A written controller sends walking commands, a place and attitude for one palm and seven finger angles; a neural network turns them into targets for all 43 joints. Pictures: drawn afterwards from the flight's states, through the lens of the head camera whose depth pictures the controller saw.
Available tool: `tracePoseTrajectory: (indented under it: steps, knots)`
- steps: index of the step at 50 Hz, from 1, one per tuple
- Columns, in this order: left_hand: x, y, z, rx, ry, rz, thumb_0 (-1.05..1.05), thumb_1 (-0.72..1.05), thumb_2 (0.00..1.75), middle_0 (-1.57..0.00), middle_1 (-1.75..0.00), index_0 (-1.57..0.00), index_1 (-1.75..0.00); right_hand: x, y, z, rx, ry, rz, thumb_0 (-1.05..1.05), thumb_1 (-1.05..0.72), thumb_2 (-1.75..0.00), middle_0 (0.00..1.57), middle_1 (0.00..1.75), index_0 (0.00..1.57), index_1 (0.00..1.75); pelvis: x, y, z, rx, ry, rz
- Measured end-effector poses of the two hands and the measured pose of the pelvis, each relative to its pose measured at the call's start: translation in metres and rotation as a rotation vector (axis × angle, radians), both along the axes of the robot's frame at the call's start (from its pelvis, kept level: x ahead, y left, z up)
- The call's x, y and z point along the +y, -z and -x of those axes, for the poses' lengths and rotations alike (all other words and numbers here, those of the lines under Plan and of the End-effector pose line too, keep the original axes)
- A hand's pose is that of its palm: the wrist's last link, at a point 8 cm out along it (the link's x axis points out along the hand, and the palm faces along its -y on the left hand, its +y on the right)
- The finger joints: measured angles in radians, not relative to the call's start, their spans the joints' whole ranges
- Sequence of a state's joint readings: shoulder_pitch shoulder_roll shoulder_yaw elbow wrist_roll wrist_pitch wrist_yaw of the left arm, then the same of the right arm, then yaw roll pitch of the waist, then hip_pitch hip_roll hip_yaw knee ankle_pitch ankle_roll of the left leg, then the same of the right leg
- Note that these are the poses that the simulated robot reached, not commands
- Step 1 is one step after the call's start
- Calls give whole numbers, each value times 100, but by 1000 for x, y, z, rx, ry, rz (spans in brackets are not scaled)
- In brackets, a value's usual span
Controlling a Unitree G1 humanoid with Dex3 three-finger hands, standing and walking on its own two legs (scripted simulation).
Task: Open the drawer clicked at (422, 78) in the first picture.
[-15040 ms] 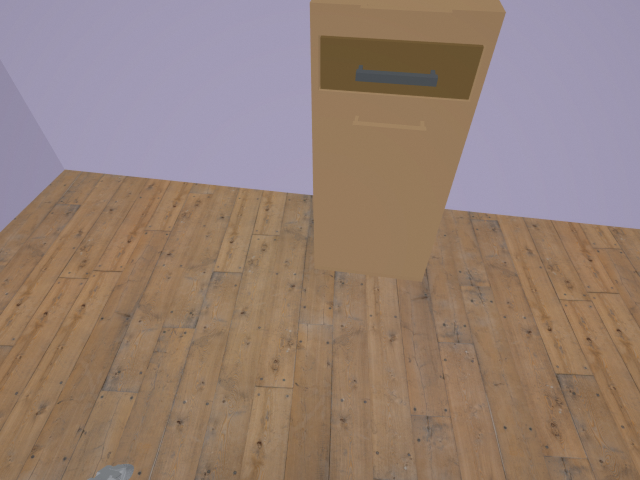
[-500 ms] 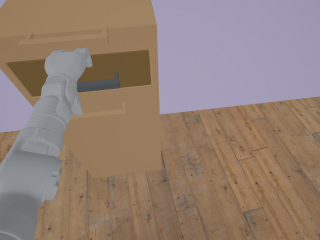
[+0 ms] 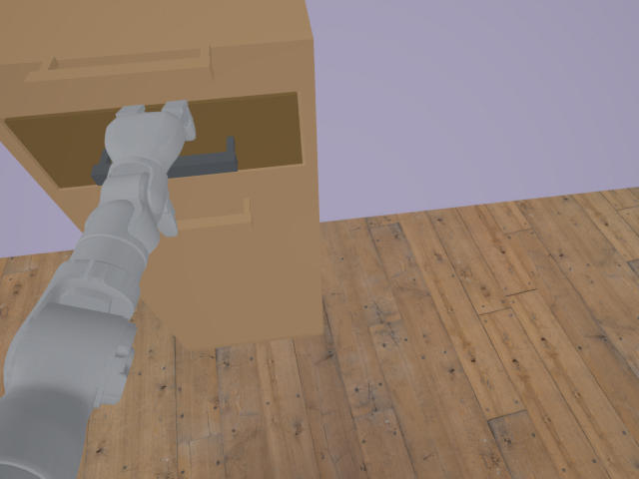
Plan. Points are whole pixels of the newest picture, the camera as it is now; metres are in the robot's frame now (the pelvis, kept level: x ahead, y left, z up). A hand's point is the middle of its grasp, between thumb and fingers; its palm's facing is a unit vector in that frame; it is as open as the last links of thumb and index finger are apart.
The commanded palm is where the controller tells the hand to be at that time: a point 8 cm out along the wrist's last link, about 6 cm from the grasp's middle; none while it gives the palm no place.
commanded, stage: lower the fingers behind the handle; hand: left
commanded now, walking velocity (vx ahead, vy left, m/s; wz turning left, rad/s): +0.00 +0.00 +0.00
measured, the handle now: (168, 158) +0.54 +0.20 +0.08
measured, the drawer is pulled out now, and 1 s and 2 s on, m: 0.00 0.00 0.00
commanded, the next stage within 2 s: close the thumb around the handle in 0.88 s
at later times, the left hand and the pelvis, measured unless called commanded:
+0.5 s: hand (159, 191) +0.49 +0.21 +0.06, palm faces +0.00 -0.02 -1.00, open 13.9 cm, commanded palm +0.47 +0.21 +0.12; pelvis -0.01 +0.00 -0.01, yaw +0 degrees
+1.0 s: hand (159, 195) +0.49 +0.21 +0.06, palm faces -0.03 -0.02 -1.00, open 13.9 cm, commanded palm +0.47 +0.21 +0.12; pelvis -0.01 +0.01 -0.01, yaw -1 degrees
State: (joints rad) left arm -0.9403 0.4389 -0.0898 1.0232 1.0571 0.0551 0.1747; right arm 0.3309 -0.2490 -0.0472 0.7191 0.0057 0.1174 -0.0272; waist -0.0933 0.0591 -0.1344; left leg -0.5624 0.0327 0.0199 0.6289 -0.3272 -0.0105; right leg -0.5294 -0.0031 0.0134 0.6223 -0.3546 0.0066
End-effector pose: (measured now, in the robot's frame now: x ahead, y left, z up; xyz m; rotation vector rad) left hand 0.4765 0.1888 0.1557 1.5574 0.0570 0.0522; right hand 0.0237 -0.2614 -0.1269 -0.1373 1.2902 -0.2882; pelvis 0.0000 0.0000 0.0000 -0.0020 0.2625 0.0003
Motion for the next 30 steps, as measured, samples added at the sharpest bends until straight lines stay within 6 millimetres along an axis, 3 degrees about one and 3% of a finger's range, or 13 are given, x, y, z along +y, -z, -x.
tracePoseTrajectory:
  steps: [8,16,21,30]
  knots:
    - [-1,0,-1,21,-14,-8,0,-49,30,-33,-122,-32,-125,-7,-4,11,7,20,24,0,-90,-90,20,30,20,29,-3,1,4,-1,4,0]
    - [13,39,8,124,-7,-4,0,-49,30,-32,-120,-31,-122,-16,-8,25,15,36,66,0,-90,-90,20,30,20,29,-3,3,10,8,10,2]
    - [15,35,7,35,60,-1,0,-49,30,-31,-120,-31,-121,-16,-8,34,47,27,88,0,-90,-90,20,30,20,29,-1,6,11,31,2,7]
    - [16,40,4,11,0,0,0,-49,30,-31,-121,-31,-120,-1,0,36,59,36,40,0,-90,-90,20,30,20,29,7,8,7,48,9,13]
